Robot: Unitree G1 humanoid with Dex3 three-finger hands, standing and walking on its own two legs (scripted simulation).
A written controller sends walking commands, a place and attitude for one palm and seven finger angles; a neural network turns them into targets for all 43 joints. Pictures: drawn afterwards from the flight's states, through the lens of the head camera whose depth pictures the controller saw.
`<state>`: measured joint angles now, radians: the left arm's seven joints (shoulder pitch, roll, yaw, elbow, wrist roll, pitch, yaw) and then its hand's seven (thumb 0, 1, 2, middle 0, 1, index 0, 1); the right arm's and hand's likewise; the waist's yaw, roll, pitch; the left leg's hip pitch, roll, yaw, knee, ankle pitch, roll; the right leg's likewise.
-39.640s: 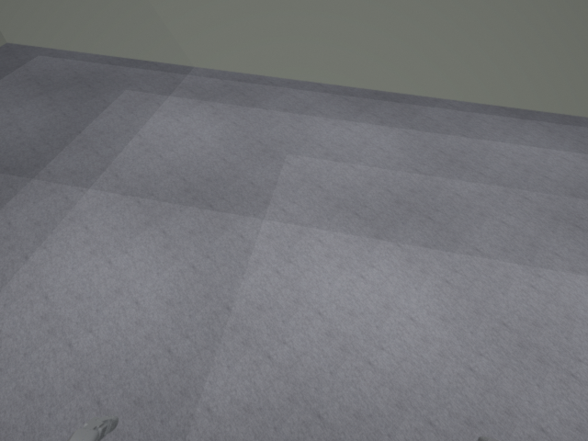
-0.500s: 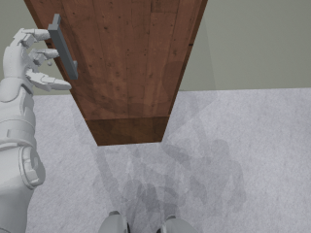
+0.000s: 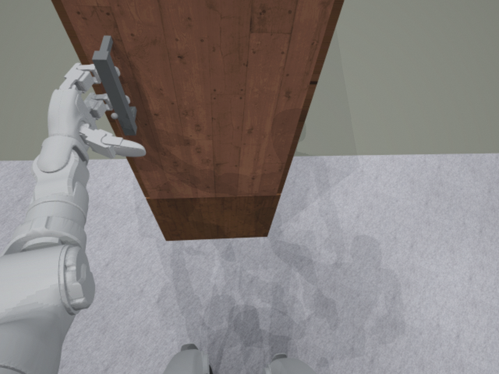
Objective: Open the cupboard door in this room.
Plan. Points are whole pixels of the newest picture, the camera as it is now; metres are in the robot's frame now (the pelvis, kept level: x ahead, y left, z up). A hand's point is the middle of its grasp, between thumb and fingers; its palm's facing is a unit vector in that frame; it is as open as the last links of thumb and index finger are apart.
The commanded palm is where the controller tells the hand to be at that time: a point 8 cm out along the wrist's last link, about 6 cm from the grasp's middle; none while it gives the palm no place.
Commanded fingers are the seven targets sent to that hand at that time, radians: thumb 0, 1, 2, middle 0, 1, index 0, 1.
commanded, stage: slide the fingers in behind the handle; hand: left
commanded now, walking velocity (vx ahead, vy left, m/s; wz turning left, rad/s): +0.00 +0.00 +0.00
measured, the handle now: (119, 90) +0.55 +0.18 +0.10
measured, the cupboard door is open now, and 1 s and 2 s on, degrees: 0 0 12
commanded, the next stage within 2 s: close the thumb around the handle in 0.70 s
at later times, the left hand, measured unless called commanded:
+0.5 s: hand (130, 112) +0.50 +0.16 +0.10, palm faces +0.03 -1.00 -0.01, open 13.9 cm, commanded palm +0.48 +0.21 +0.10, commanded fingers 0.00 -0.50 0.30 -0.30 -1.20 -0.30 -1.20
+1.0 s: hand (127, 113) +0.51 +0.17 +0.09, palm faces +0.03 -1.00 +0.01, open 12.9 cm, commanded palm +0.48 +0.21 +0.10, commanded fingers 0.00 0.12 0.56 -0.34 -1.27 -0.34 -1.27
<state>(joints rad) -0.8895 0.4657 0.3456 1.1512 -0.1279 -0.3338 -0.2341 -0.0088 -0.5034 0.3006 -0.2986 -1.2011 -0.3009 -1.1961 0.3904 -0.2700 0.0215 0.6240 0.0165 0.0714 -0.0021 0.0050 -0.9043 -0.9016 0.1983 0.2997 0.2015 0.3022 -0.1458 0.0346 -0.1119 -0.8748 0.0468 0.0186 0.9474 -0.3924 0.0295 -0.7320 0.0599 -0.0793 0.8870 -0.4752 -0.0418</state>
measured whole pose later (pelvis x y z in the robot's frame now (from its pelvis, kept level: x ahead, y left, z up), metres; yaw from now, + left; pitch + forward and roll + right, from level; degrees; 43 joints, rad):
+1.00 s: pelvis +0.00 +0.00 +0.00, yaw +0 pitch +19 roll -3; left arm -0.93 0.44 0.33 1.18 -0.10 -0.35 -0.15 -0.01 -0.33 0.37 -0.31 -1.22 -0.32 -1.23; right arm 0.41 -0.27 0.02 0.63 0.01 0.06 0.01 0.01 -0.90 -0.90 0.20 0.30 0.20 0.30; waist -0.16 0.04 -0.11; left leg -0.90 0.04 0.02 0.95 -0.39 0.03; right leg -0.76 0.06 -0.08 0.90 -0.48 -0.04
